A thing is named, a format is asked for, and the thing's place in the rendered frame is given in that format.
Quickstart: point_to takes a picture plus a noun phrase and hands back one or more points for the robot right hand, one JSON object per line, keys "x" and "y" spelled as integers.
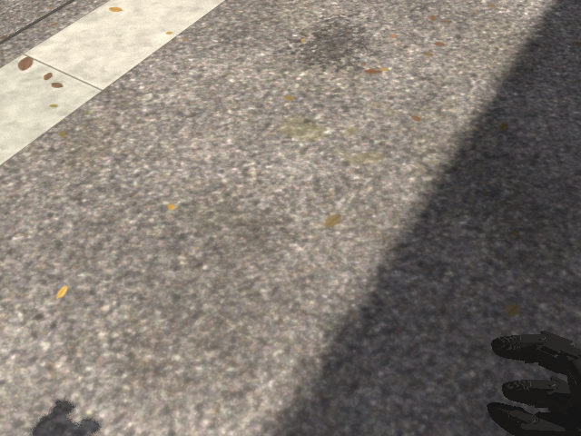
{"x": 562, "y": 398}

